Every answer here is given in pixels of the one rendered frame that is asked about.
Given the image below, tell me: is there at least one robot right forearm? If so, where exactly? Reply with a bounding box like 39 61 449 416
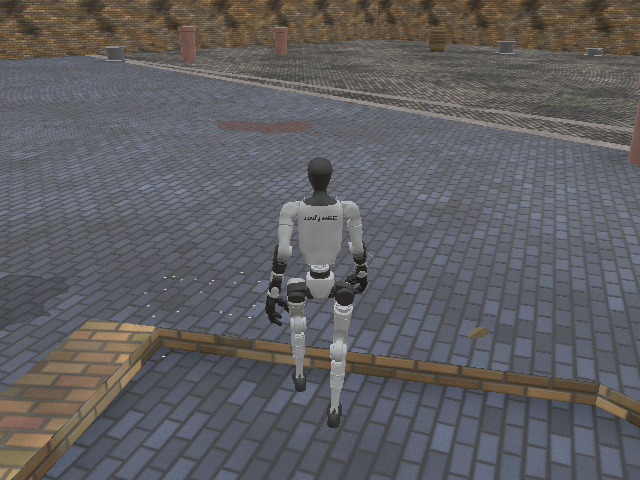
352 240 367 278

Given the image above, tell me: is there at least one robot left upper arm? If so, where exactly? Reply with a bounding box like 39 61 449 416
277 201 300 259

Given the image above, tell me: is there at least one robot left hand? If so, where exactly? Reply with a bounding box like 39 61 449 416
265 295 289 326

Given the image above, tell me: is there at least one robot left forearm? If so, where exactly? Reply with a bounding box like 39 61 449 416
267 244 287 298

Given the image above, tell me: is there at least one humanoid robot torso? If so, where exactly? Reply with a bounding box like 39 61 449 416
296 196 343 300

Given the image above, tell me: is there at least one robot right foot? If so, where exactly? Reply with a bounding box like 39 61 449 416
327 401 342 428

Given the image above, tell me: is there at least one robot right hand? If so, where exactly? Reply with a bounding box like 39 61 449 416
345 272 368 294

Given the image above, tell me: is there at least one robot right upper arm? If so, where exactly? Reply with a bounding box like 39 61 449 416
341 201 364 254

